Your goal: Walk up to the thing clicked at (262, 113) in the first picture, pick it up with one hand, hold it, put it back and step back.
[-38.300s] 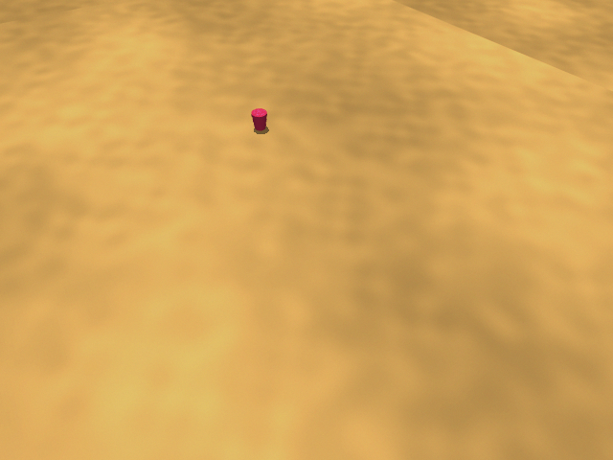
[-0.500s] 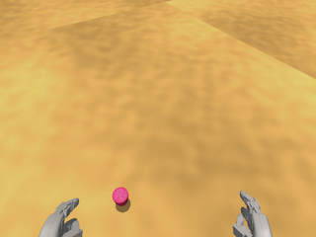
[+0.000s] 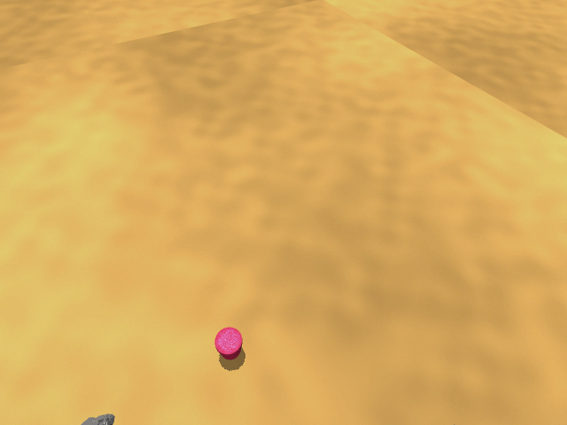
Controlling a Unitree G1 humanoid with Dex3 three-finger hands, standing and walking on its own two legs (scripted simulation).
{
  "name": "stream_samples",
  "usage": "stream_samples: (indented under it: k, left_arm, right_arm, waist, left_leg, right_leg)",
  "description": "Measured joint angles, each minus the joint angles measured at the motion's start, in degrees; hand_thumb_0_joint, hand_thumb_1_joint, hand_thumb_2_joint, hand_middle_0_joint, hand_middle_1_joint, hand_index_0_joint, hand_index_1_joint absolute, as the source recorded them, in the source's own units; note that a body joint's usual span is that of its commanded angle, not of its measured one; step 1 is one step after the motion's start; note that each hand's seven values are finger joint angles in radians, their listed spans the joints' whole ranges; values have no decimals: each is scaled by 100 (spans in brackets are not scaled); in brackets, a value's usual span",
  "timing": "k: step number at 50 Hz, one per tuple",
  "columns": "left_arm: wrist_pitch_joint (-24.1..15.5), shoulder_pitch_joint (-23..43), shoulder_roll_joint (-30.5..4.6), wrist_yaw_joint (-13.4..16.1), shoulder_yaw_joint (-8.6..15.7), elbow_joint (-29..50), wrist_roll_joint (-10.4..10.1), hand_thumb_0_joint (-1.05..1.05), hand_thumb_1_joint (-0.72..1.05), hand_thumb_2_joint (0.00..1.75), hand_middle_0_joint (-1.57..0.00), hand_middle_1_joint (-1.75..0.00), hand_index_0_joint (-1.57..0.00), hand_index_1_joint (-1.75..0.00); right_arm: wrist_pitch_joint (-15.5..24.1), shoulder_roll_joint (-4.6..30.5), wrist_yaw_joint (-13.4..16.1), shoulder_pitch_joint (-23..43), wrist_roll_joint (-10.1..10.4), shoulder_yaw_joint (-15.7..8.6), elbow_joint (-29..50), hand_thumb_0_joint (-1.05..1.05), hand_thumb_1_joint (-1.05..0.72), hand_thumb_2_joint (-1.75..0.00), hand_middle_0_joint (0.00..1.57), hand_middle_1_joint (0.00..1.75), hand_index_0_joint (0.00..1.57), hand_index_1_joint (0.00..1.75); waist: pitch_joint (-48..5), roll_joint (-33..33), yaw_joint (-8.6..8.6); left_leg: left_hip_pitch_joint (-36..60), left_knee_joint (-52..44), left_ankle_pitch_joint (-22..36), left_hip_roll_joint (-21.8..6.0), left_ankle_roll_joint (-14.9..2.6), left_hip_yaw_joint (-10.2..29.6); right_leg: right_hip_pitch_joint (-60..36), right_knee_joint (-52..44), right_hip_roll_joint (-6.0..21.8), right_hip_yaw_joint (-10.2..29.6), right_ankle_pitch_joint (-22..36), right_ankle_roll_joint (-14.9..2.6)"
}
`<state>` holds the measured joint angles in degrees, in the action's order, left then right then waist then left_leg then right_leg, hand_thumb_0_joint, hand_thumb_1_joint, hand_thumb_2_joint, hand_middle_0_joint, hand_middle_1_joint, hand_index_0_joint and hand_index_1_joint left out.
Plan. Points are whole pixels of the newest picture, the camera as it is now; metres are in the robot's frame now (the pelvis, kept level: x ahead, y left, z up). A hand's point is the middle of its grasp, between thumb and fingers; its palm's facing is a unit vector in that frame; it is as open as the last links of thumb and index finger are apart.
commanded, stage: stand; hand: left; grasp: from above
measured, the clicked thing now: (229, 345) +0.46 +0.18 -0.70
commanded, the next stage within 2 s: none
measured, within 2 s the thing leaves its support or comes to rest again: neither
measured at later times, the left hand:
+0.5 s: hand out of the picture +0.04 +0.24 -0.14, palm faces +0.06 -0.94 -0.33, open 7.4 cm
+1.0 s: hand out of the picture +0.04 +0.23 -0.13, palm faces +0.04 -0.94 -0.33, open 7.4 cm
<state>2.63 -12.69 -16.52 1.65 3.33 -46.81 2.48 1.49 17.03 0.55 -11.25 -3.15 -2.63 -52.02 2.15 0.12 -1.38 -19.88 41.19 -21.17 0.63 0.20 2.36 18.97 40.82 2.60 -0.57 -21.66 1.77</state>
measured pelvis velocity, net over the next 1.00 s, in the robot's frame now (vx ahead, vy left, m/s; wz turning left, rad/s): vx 0.00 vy -0.01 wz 0.01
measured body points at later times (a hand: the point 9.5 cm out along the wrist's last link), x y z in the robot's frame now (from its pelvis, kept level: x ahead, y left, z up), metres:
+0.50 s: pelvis -0.01 +0.00 +0.03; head -0.01 +0.00 +0.48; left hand +0.04 +0.29 -0.11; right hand +0.07 -0.28 -0.11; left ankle +0.01 +0.13 -0.72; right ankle +0.00 -0.14 -0.72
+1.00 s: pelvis +0.00 -0.01 +0.03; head +0.00 -0.01 +0.48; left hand +0.04 +0.28 -0.11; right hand +0.06 -0.30 -0.11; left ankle +0.01 +0.13 -0.72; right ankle +0.00 -0.14 -0.72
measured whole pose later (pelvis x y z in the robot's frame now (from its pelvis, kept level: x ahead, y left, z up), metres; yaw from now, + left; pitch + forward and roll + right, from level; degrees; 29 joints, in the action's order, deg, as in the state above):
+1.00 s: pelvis +0.00 -0.01 +0.03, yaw +0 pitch -4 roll +0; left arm 0.1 -8.1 -17.3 0.6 2.3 -67.1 1.0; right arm 0.1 18.2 0.6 -8.4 -1.3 -0.6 -64.7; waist 4.0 -0.8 -0.7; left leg -6.5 21.1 -10.7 -0.4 1.1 3.1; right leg 5.4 20.6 1.8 -1.7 -11.2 1.2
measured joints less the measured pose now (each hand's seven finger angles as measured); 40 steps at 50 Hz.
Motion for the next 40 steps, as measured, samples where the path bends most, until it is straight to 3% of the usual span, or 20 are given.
stream_samples:
  k: [15, 40]
  left_arm:
    - [-144, 159, 114, 9, -84, -1538, -103, 1, 91, 90, -21, -30, -20, -30]
    - [-247, 421, -69, -80, -81, -1992, -126, 1, 91, 90, -21, -30, -20, -30]
  right_arm:
    - [-124, -111, 91, 116, 142, 86, -899, 0, -90, -90, 20, 30, 20, 30]
    - [-144, 97, 16, 257, 176, 138, -1244, 0, -91, -90, 20, 30, 20, 30]
  waist:
    - [175, -46, -20]
    - [165, -91, 38]
  left_leg:
    - [1086, -1406, 683, 30, -20, 28]
    - [1340, -1981, 1059, -53, 60, 68]
  right_leg:
    - [-1120, -1443, 44, -59, 689, 46]
    - [-1358, -1977, -34, -104, 1041, -24]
